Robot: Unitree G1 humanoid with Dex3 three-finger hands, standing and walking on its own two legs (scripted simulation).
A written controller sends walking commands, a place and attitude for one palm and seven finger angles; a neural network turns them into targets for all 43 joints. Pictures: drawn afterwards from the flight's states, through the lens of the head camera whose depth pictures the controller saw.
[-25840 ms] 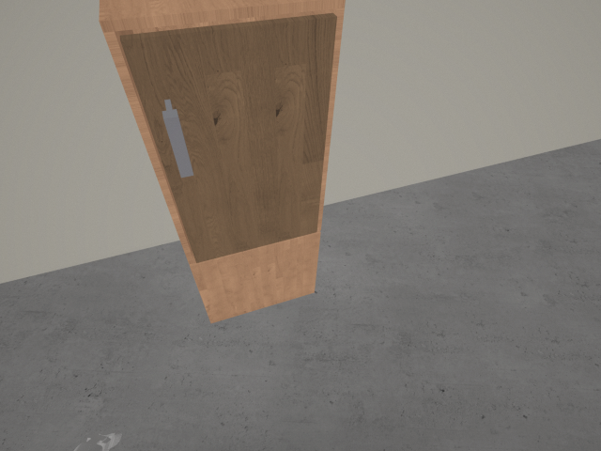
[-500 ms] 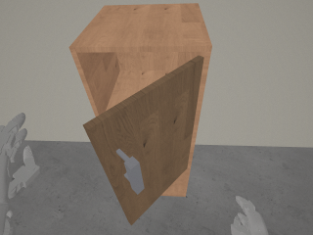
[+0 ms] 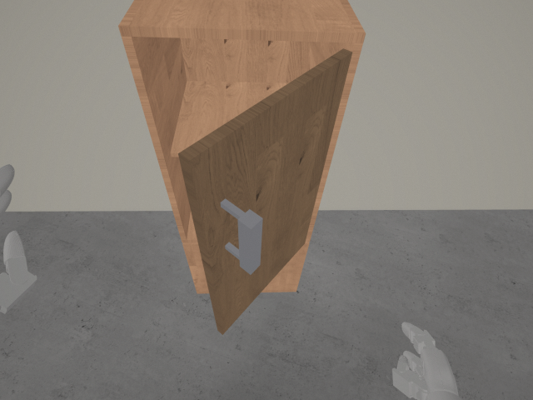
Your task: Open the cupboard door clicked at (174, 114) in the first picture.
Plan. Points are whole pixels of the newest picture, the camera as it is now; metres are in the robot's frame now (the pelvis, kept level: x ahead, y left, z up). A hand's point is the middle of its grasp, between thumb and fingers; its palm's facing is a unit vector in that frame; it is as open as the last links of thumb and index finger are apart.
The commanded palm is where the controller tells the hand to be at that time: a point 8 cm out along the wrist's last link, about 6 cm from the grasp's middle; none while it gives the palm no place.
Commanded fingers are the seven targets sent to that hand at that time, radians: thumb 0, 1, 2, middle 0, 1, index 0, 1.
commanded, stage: step back with the hand held close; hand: left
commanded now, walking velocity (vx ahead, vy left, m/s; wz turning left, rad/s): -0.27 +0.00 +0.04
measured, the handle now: (239, 236) +0.34 +0.07 +0.06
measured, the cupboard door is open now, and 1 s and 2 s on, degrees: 48 48 48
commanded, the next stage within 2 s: stop stepping back and stand still in 0.32 s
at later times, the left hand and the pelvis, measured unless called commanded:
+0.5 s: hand out of the picture +0.07 +0.31 +0.16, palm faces +0.46 -0.78 -0.42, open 7.5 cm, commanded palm -0.01 +0.33 +0.18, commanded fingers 0.00 0.90 0.90 -0.20 -0.30 -0.20 -0.30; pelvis -0.15 +0.03 +0.00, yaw +1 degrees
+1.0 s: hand out of the picture -0.02 +0.31 +0.16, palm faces +0.44 -0.82 -0.36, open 7.5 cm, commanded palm -0.10 +0.35 +0.18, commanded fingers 0.00 0.90 0.90 -0.20 -0.30 -0.20 -0.30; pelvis -0.24 +0.05 +0.00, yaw +0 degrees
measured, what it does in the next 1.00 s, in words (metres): walks backwards: right foot, then left foot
